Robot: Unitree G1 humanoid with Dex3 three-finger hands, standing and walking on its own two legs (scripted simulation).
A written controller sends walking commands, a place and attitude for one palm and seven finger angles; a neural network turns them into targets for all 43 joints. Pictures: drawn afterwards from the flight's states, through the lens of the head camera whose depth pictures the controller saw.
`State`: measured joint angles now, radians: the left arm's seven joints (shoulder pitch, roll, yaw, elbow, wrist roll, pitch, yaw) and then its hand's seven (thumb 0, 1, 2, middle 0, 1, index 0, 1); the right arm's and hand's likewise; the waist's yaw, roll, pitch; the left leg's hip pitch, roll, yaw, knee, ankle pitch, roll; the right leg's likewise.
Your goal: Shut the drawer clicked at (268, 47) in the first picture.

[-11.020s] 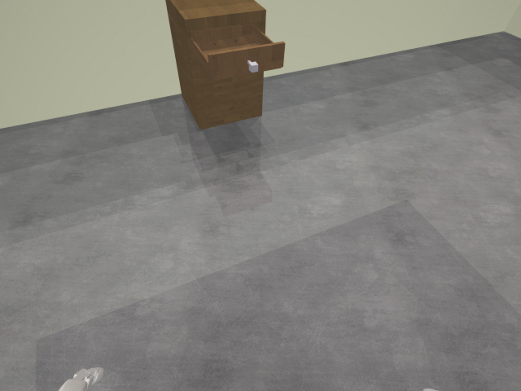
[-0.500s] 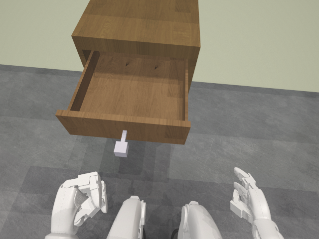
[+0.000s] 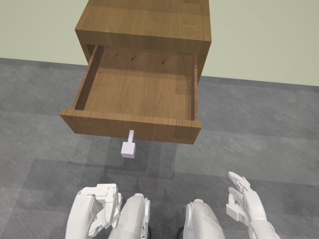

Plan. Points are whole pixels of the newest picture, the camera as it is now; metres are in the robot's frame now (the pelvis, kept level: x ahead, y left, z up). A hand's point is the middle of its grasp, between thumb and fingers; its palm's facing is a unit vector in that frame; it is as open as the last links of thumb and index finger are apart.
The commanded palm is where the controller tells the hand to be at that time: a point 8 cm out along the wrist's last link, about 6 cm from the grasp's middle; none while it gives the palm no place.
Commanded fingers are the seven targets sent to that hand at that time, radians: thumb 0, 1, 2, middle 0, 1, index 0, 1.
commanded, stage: raise the hand and make a fist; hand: left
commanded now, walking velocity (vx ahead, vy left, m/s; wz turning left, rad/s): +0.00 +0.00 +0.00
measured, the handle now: (129, 143) +0.37 +0.12 -0.07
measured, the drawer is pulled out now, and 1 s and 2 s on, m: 0.28 0.28 0.28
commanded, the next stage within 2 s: bring the fist close to the handle in 0.12 s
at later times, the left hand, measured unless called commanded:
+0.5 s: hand (123, 205) +0.20 +0.10 +0.00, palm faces +0.02 -1.00 -0.02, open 3.3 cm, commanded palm +0.17 +0.15 +0.00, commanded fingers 0.00 0.90 0.90 -1.40 -1.60 -1.40 -1.60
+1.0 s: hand (131, 192) +0.23 +0.09 -0.04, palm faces -0.05 -1.00 +0.00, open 3.3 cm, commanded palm +0.22 +0.15 -0.05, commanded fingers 0.00 0.90 0.90 -1.40 -1.60 -1.40 -1.60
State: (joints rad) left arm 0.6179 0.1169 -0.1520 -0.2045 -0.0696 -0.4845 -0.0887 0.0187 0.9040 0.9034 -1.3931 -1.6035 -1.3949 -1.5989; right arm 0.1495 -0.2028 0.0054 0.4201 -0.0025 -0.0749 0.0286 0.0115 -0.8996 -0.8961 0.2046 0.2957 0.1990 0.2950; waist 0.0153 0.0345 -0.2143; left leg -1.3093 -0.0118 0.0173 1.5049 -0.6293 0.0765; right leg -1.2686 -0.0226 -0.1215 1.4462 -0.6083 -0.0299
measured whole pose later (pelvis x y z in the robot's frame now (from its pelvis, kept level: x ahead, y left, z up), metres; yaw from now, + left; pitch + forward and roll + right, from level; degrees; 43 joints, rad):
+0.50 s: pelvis +0.00 -0.03 -0.02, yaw +0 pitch +27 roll -3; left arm 0.52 0.15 -0.06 -0.05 -0.09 -0.56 -0.05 0.02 0.90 0.90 -1.39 -1.60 -1.40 -1.60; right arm 0.13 -0.20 0.00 0.45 -0.02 -0.10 0.02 0.01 -0.90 -0.90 0.20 0.30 0.20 0.29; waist 0.00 0.00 -0.23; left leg -1.38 0.01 -0.02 1.57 -0.65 0.02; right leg -1.34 0.00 -0.16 1.52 -0.64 -0.09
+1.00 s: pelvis -0.01 -0.03 -0.05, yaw +0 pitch +30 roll -3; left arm 0.31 0.15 -0.04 0.09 -0.13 -0.60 -0.10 0.02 0.90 0.90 -1.39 -1.60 -1.40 -1.60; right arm 0.11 -0.23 0.00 0.52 -0.01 -0.10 0.04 0.01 -0.90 -0.90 0.20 0.30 0.20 0.29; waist -0.01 0.02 -0.24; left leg -1.53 0.01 -0.02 1.68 -0.66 0.02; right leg -1.50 -0.01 -0.16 1.63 -0.66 -0.10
